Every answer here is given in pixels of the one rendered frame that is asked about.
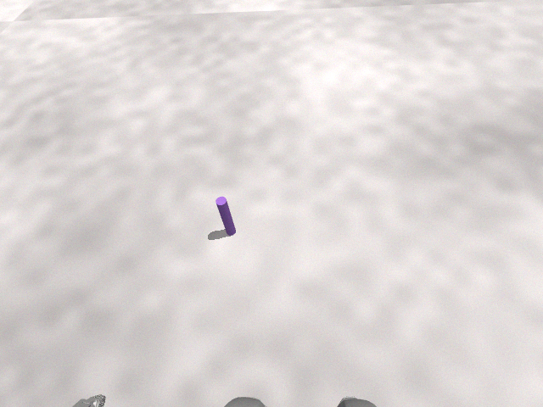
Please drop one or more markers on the can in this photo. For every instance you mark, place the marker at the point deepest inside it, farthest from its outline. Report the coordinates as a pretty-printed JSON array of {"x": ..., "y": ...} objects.
[{"x": 226, "y": 217}]

